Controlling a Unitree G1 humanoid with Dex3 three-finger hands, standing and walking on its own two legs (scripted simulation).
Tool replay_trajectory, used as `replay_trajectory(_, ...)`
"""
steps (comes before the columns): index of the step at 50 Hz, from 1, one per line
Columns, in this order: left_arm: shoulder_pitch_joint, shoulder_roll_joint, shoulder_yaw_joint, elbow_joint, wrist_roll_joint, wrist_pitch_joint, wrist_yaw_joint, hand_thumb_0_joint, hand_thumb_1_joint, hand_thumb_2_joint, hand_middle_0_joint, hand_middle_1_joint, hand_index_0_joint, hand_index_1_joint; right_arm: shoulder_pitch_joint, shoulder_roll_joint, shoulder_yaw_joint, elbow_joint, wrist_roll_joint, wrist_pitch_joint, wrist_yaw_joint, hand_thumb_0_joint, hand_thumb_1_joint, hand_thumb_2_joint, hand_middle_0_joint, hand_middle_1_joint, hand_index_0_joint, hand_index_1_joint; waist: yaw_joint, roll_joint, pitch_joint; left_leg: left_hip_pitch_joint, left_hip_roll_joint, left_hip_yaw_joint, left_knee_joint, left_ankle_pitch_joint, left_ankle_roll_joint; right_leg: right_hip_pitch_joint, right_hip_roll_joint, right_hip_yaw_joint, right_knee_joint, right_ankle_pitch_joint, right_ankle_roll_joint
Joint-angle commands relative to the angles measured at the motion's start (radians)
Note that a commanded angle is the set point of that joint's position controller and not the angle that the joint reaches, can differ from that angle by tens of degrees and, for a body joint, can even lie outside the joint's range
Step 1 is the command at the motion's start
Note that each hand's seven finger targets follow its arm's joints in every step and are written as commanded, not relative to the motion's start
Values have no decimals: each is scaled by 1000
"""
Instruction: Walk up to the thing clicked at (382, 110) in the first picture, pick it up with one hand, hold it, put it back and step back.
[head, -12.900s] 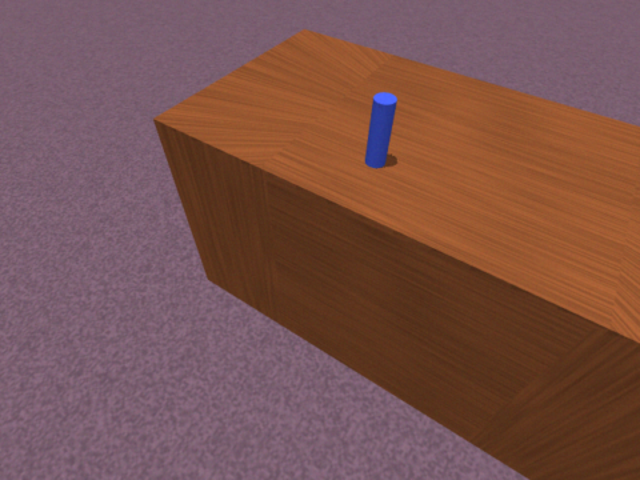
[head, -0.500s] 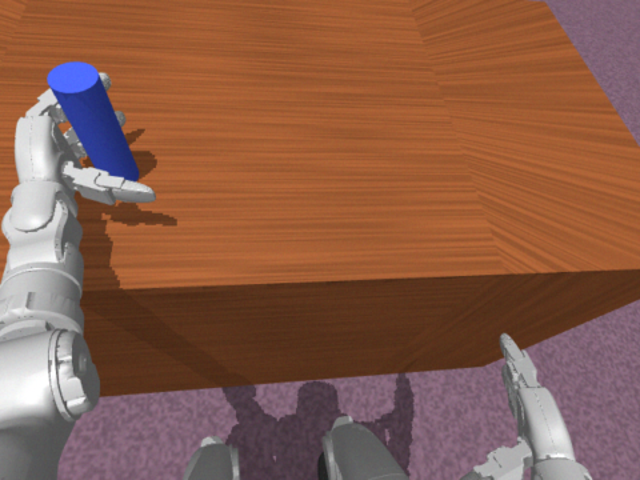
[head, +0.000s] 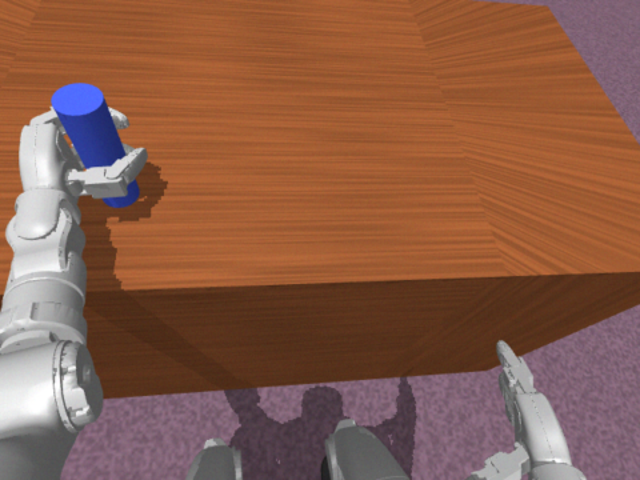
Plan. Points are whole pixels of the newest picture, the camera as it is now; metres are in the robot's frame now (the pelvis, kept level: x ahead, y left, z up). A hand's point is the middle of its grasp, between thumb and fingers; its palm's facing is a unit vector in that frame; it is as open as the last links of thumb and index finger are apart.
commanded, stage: settle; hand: left
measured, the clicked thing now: (102, 153) +0.50 +0.19 +0.08
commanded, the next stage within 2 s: lift in 0.86 s
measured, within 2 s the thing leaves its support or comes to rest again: leaves its support in 0.14 s
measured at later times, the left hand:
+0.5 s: hand (97, 126) +0.50 +0.19 +0.12, palm faces +0.08 -1.00 -0.01, open 6.0 cm
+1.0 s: hand (94, 102) +0.51 +0.18 +0.15, palm faces +0.07 -1.00 -0.01, open 6.0 cm
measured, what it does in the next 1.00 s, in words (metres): stands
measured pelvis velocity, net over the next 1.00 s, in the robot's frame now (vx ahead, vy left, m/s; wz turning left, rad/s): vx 0.01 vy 0.00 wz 0.00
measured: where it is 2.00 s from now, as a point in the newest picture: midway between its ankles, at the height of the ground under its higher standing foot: outside the picture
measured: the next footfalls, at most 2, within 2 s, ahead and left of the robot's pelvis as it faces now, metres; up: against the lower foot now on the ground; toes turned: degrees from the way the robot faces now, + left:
none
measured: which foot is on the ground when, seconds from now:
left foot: down 0.00-1.00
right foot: down 0.00-1.00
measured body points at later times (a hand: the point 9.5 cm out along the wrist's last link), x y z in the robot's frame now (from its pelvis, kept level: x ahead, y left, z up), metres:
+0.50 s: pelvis +0.00 +0.00 +0.02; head +0.09 +0.02 +0.46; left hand +0.49 +0.24 +0.13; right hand +0.16 -0.26 -0.02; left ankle +0.02 +0.12 -0.66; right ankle +0.03 -0.14 -0.66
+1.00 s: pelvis +0.01 +0.00 +0.03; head +0.09 +0.01 +0.47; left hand +0.50 +0.24 +0.15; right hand +0.16 -0.27 -0.01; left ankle +0.02 +0.12 -0.66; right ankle +0.03 -0.14 -0.66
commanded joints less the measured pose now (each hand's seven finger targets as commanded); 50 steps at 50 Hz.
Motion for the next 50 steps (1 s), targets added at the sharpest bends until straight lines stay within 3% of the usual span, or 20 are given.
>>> replay_trajectory(1,-470,236,18,-257,-22,-65,21,0,693,1372,-1406,-1450,-1408,-1458,-8,-158,-112,-179,6,-53,-24,0,543,-54,50,50,50,50,3,133,-491,355,-21,2,-150,295,12,253,19,-18,-123,285,-43)
replay_trajectory(3,-469,243,20,-273,-23,-58,27,0,720,1402,-1416,-1470,-1421,-1476,3,-135,-76,-174,6,-47,-23,0,546,-54,51,50,50,50,13,129,-498,359,-22,0,-162,308,11,271,19,-21,-128,295,-42)
replay_trajectory(5,-527,251,16,-336,-29,-57,30,0,646,1373,-1469,-1496,-1474,-1501,14,-127,-83,-142,10,-43,-30,0,540,-54,50,50,50,50,11,152,-524,396,-24,6,-158,330,14,275,16,-13,-136,318,-39)
replay_trajectory(7,-506,228,0,-304,-29,-39,28,0,572,1359,-1491,-1515,-1501,-1517,9,-137,-95,-114,13,-42,-35,0,537,-53,50,50,50,50,5,143,-494,398,-22,5,-166,343,14,270,16,-17,-140,328,-41)
replay_trajectory(9,-481,213,-5,-260,-29,-26,28,0,533,1343,-1470,-1494,-1477,-1499,-26,-118,-62,-116,13,-46,-33,0,535,-54,50,50,50,50,19,142,-474,412,-17,-2,-174,356,9,249,18,-23,-142,312,-46)
replay_trajectory(11,-522,237,3,-296,-32,-25,28,0,541,1345,-1457,-1484,-1465,-1490,-35,-140,-84,-118,15,-45,-38,0,546,-52,50,50,50,50,18,150,-477,453,-11,-8,-189,365,3,235,22,-29,-149,295,-49)
replay_trajectory(12,-513,194,-21,-261,-31,-19,20,0,560,1353,-1458,-1492,-1470,-1493,-28,-125,-73,-108,15,-43,-36,0,545,-51,50,50,50,50,11,142,-435,438,-12,-6,-200,333,2,225,23,-31,-159,274,-50)
replay_trajectory(14,-524,236,-1,-295,-35,-15,19,0,547,1361,-1454,-1498,-1467,-1500,-29,-129,-75,-104,18,-45,-40,0,547,-51,50,50,50,50,22,142,-452,443,-15,-2,-205,336,4,259,20,-28,-167,290,-47)
replay_trajectory(17,-483,218,4,-226,-43,4,19,0,543,1365,-1460,-1505,-1475,-1505,-21,-133,-77,-95,18,-44,-40,0,546,-50,50,50,50,50,21,97,-445,421,-19,6,-211,338,12,297,18,-23,-179,312,-42)
replay_trajectory(23,-513,216,-12,-250,-43,13,15,0,518,1366,-1451,-1503,-1465,-1506,-46,-129,-75,-68,26,-48,-44,0,543,-51,50,50,50,50,25,92,-445,431,-21,12,-228,316,17,322,14,-13,-200,308,-38)
replay_trajectory(27,-550,240,-3,-304,-47,13,13,0,506,1353,-1444,-1489,-1457,-1492,-60,-129,-67,-84,28,-55,-47,0,541,-52,50,50,50,50,33,109,-494,487,-16,6,-232,399,10,340,15,-20,-199,355,-42)
replay_trajectory(29,-514,237,1,-226,-45,24,11,0,525,1362,-1426,-1487,-1441,-1488,-36,-129,-73,-47,26,-48,-46,0,544,-51,50,50,50,50,30,92,-452,466,-20,11,-230,406,13,343,13,-15,-208,374,-38)
replay_trajectory(34,-572,252,3,-311,-44,27,18,0,545,1347,-1424,-1469,-1438,-1470,-58,-139,-81,-61,27,-56,-45,0,545,-51,50,50,50,50,35,110,-492,519,-18,12,-238,444,11,357,13,-15,-217,399,-39)
replay_trajectory(37,-536,211,-16,-265,-44,37,13,0,530,1356,-1404,-1468,-1421,-1468,-44,-115,-60,-32,26,-56,-42,0,548,-50,50,50,50,50,30,109,-449,514,-15,10,-247,444,10,347,15,-19,-223,392,-41)
replay_trajectory(40,-556,268,9,-287,-43,40,18,0,547,1357,-1422,-1480,-1440,-1478,-48,-142,-91,-28,29,-55,-46,0,546,-49,50,50,50,50,35,101,-476,508,-23,20,-250,431,17,392,10,-9,-236,413,-34)
replay_trajectory(42,-546,216,-15,-254,-46,49,10,0,541,1361,-1412,-1477,-1430,-1476,-62,-115,-65,-18,29,-57,-41,0,549,-48,50,49,50,50,35,93,-451,492,-23,20,-252,429,18,387,10,-7,-241,416,-32)
replay_trajectory(43,-556,245,0,-287,-47,48,14,0,549,1369,-1408,-1479,-1428,-1477,-62,-138,-88,-34,31,-59,-44,0,550,-48,50,50,50,50,33,87,-464,503,-23,21,-255,434,18,398,10,-7,-242,424,-32)
replay_trajectory(46,-555,215,-24,-270,-45,54,6,0,546,1372,-1411,-1481,-1429,-1480,-73,-113,-59,-28,34,-59,-41,0,549,-48,50,50,50,50,32,92,-460,515,-19,16,-259,446,18,388,11,-9,-247,419,-35)
replay_trajectory(47,-555,226,-20,-263,-48,55,4,0,536,1371,-1414,-1484,-1432,-1483,-97,-136,-83,-34,35,-60,-45,0,549,-48,50,50,50,50,36,79,-470,512,-20,17,-262,441,20,408,11,-8,-249,426,-33)
replay_trajectory(50,-571,251,-1,-299,-53,57,13,0,631,1328,-1433,-1475,-1463,-1457,-77,-137,-86,-7,37,-61,-48,0,547,-47,50,49,50,49,48,110,-445,521,-23,18,-282,413,11,394,12,-13,-259,383,-38)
